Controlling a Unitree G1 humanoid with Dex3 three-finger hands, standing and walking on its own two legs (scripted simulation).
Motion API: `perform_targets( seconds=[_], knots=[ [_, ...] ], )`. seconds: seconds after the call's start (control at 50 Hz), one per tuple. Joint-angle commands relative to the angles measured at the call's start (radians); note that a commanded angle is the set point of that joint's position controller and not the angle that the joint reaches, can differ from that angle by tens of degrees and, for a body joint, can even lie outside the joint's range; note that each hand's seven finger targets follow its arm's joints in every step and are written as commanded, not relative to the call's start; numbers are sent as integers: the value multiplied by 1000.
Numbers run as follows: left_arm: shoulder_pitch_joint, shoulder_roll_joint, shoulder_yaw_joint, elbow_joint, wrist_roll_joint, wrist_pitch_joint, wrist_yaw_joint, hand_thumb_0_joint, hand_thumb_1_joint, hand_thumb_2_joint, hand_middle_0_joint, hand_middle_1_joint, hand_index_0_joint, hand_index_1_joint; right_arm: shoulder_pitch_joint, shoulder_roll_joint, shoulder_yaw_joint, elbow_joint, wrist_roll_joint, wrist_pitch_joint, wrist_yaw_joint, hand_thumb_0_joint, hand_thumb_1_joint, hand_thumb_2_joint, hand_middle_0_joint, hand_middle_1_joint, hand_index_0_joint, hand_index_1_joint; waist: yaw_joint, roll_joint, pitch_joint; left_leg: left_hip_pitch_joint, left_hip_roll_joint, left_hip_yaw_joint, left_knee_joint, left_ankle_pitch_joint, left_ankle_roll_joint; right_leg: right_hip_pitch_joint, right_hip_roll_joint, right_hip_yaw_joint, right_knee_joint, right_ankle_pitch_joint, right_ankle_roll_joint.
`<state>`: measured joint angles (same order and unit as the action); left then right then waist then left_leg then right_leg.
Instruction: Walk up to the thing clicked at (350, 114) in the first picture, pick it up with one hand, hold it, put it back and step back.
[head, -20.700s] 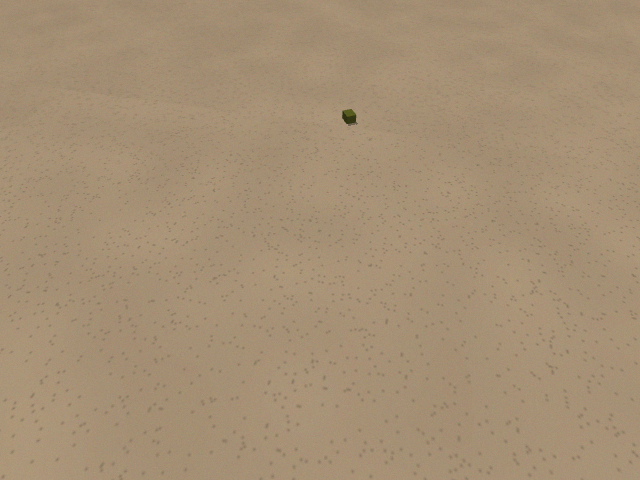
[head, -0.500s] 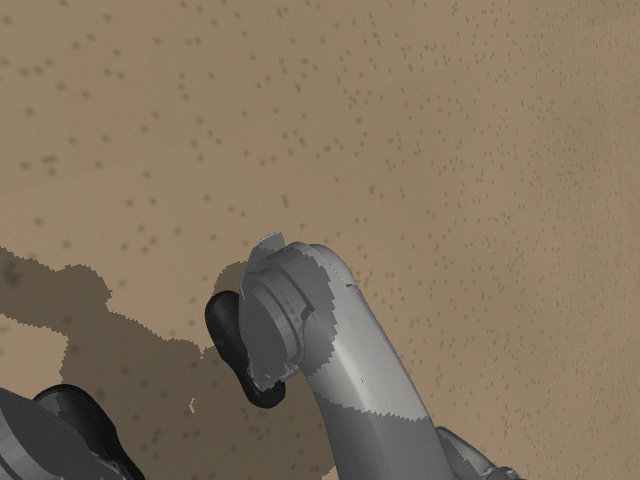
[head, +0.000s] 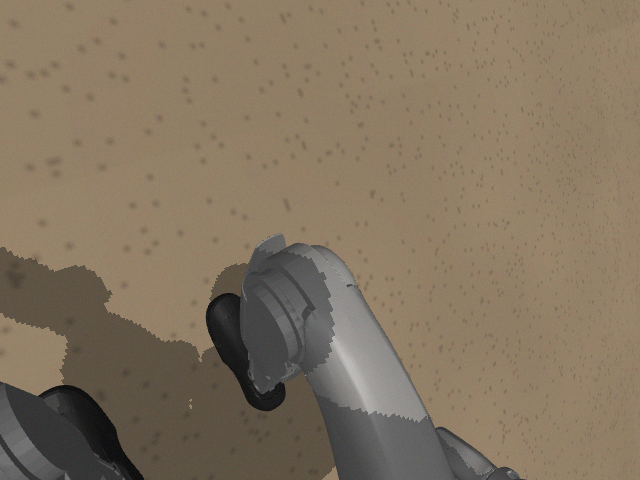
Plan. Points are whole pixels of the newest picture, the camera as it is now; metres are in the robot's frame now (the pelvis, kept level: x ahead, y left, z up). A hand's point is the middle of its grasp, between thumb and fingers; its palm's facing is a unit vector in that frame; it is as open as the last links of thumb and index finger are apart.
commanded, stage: close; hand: left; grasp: from above
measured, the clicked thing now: out of the picture +0.47 +0.36 -0.30
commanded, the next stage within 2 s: settle in 1.32 s
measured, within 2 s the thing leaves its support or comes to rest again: leaves its support in 1.70 s
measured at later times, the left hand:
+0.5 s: hand out of the picture +0.46 +0.35 -0.28, palm faces -0.28 -0.37 -0.89, open 10.0 cm
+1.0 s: hand out of the picture +0.46 +0.35 -0.28, palm faces -0.28 -0.36 -0.89, open 9.8 cm
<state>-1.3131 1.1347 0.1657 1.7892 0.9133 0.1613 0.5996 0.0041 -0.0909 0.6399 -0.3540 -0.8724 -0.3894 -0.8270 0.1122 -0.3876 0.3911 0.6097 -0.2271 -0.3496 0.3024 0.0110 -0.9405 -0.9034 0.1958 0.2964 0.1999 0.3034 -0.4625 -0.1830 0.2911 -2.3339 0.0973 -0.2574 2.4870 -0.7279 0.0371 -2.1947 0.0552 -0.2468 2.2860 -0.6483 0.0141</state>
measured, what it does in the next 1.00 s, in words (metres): stands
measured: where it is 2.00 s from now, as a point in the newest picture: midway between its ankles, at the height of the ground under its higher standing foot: (187, 416)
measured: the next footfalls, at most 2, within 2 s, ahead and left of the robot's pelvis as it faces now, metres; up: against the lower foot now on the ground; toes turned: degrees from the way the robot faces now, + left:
none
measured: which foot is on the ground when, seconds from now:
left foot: down 0.00-1.00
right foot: down 0.00-1.00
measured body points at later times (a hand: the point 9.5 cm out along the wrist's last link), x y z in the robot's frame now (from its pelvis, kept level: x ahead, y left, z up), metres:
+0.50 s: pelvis +0.00 +0.00 +0.00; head +0.32 +0.13 +0.28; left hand +0.47 +0.37 -0.23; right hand +0.03 -0.23 -0.04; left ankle +0.06 +0.12 -0.29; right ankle +0.12 -0.10 -0.29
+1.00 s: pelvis +0.00 +0.00 +0.00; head +0.32 +0.13 +0.29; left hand +0.47 +0.37 -0.23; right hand +0.03 -0.23 -0.04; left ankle +0.06 +0.12 -0.29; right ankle +0.12 -0.10 -0.29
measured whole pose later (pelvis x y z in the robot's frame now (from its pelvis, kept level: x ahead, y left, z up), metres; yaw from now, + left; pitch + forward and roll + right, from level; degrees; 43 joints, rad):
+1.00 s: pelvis +0.00 +0.00 +0.00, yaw +0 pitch +29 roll -16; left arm -1.32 1.14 0.17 1.80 0.90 0.16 0.62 0.03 0.14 0.36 -0.73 -0.63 -0.63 -0.58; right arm 0.11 -0.38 0.39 0.62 -0.23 -0.35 0.30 0.01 -0.93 -0.90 0.20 0.30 0.20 0.30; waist -0.47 -0.18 0.30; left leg -2.33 0.10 -0.26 2.48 -0.73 0.04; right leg -2.19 0.06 -0.25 2.28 -0.65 0.02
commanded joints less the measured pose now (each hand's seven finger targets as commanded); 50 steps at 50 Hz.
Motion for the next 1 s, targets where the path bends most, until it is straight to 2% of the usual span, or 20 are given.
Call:
perform_targets(
  seconds=[0.0, 0.02, 0.06, 0.1, 0.26, 0.28, 0.32, 0.38, 0.46, 0.52, 0.54, 0.56, 0.58, 0.64, 0.7, 0.74, 0.8, 0.82, 0.88, 0.98],
  knots=[
    [-229, 220, -5, -146, 14, -10, 48, 0, -24, 592, -400, -831, -442, -784, 254, -338, -75, 36, 4, 5, -1, 0, -902, -903, 199, 300, 199, 300, -68, 627, -678, 508, 26, 41, -236, 297, -31, 441, 66, -45, -198, 307, -22],
    [-194, 183, -19, -81, 19, -3, 51, 0, 5, 552, -411, -813, -459, -759, 248, -332, -68, 33, 1, 3, 1, 0, -900, -902, 199, 300, 199, 300, -78, 596, -676, 481, 22, 44, -232, 285, -29, 450, 66, -50, -199, 302, -21],
    [-226, 216, -6, -136, 18, -11, 55, 0, 7, 554, -411, -814, -460, -760, 240, -340, -78, 31, -3, 3, -1, 0, -899, -902, 199, 300, 199, 300, -81, 621, -677, 485, 19, 55, -238, 279, -30, 469, 67, -42, -203, 304, -21],
    [-217, 199, -3, -137, 5, -7, 46, 0, 7, 542, -404, -809, -454, -752, 253, -329, -79, 45, 0, 2, 2, 0, -897, -901, 199, 300, 199, 300, -80, 618, -661, 498, 18, 47, -238, 280, -31, 430, 64, -47, -194, 292, -24],
    [-219, 194, 0, -125, 12, 5, 49, 0, 85, 533, -487, -751, -528, -705, 251, -331, -85, 39, 3, 2, 3, 0, -899, -902, 199, 300, 199, 300, -79, 626, -668, 517, 22, 35, -247, 297, -36, 416, 62, -48, -184, 301, -27],
    [-206, 189, 1, -91, 13, 10, 45, 0, 86, 529, -483, -756, -526, -707, 256, -321, -69, 47, 7, 0, 5, 0, -899, -902, 199, 300, 199, 300, -78, 622, -656, 510, 23, 27, -247, 298, -36, 393, 56, -54, -181, 295, -26],
    [-221, 196, -3, -131, 18, 8, 44, 0, 91, 490, -490, -732, -535, -681, 263, -332, -83, 46, 6, 4, 3, 0, -901, -903, 199, 300, 199, 300, -84, 647, -662, 539, 25, 27, -253, 311, -39, 402, 58, -49, -180, 305, -28],
    [-209, 181, -13, -118, 20, 8, 45, 0, 139, 508, -536, -722, -577, -676, 252, -333, -82, 39, 3, 4, 3, 0, -900, -902, 199, 300, 199, 300, -88, 605, -645, 490, 18, 39, -238, 292, -30, 414, 63, -43, -185, 304, -24],
    [-196, 188, -6, -93, 16, 7, 53, 0, 203, 490, -576, -710, -621, -660, 266, -328, -76, 44, 1, 2, 2, 0, -898, -901, 199, 300, 199, 300, -82, 614, -654, 504, 20, 46, -242, 297, -32, 436, 64, -42, -192, 307, -24],
    [-241, 211, 1, -151, 12, 0, 54, 0, 217, 430, -586, -679, -636, -624, 246, -344, -78, 26, 2, -4, 3, 0, -898, -901, 199, 300, 199, 300, -83, 640, -657, 519, 23, 32, -244, 285, -33, 396, 58, -45, -183, 289, -26],
    [-200, 183, -5, -76, 14, 8, 58, 0, 220, 452, -597, -675, -641, -626, 258, -335, -72, 36, 4, -1, 2, 0, -898, -902, 199, 300, 199, 300, -83, 623, -668, 534, 29, 23, -251, 295, -38, 403, 59, -50, -181, 296, -27],
    [-231, 206, 1, -141, 11, 2, 61, 0, 256, 454, -628, -665, -670, -617, 252, -338, -74, 33, 6, 0, 3, 0, -898, -902, 199, 300, 199, 300, -81, 637, -668, 522, 28, 26, -243, 293, -34, 397, 59, -46, -183, 298, -25],
    [-207, 179, -8, -89, 12, 9, 58, 0, 262, 441, -637, -649, -679, -602, 251, -331, -73, 38, 5, -1, 4, 0, -899, -902, 199, 300, 199, 300, -88, 614, -654, 521, 24, 22, -247, 283, -35, 385, 57, -49, -180, 291, -25],
    [-200, 174, -11, -85, 1, 10, 55, 0, 326, 440, -678, -643, -722, -594, 254, -330, -75, 38, 2, 1, 3, 0, -896, -901, 199, 300, 199, 300, -89, 600, -645, 495, 23, 34, -244, 269, -31, 408, 62, -47, -193, 286, -22],
    [-225, 210, -1, -120, 4, 6, 51, 0, 343, 476, -691, -660, -732, -613, 252, -333, -75, 43, 4, -1, 1, 0, -897, -901, 199, 300, 199, 300, -77, 620, -658, 495, 22, 36, -244, 264, -31, 410, 59, -46, -193, 279, -22],
    [-205, 180, -17, -92, 2, 10, 45, 0, 373, 475, -723, -638, -759, -596, 250, -332, -73, 39, 4, -1, 2, 0, -897, -901, 199, 300, 199, 300, -87, 598, -663, 477, 20, 41, -239, 262, -28, 427, 60, -47, -198, 279, -20],
    [-221, 197, -12, -120, 5, 3, 40, 0, 398, 451, -745, -615, -783, -573, 254, -336, -79, 40, 5, 0, -2, 0, -896, -900, 199, 300, 199, 300, -85, 607, -665, 482, 20, 45, -238, 262, -26, 430, 62, -45, -206, 278, -19],
    [-187, 176, -24, -75, 2, 8, 39, 0, 407, 447, -747, -610, -786, -566, 257, -332, -77, 43, 1, 3, -3, 0, -894, -900, 199, 300, 199, 300, -88, 574, -667, 468, 20, 50, -233, 265, -24, 466, 66, -42, -211, 289, -15],
    [-191, 193, -19, -81, 6, 6, 44, 0, 397, 454, -744, -616, -782, -573, 263, -330, -67, 44, 1, 0, -3, 0, -896, -900, 199, 300, 199, 300, -85, 576, -679, 476, 21, 49, -229, 294, -24, 480, 66, -43, -208, 313, -13],
    [-233, 179, -18, -97, -3, 6, 54, 0, 392, 430, -737, -614, -778, -568, 256, -328, -68, 51, 5, -5, -1, 0, -897, -901, 199, 300, 199, 300, -91, 627, -663, 529, 26, 20, -254, 293, -38, 407, 60, -57, -187, 298, -25]
  ],
)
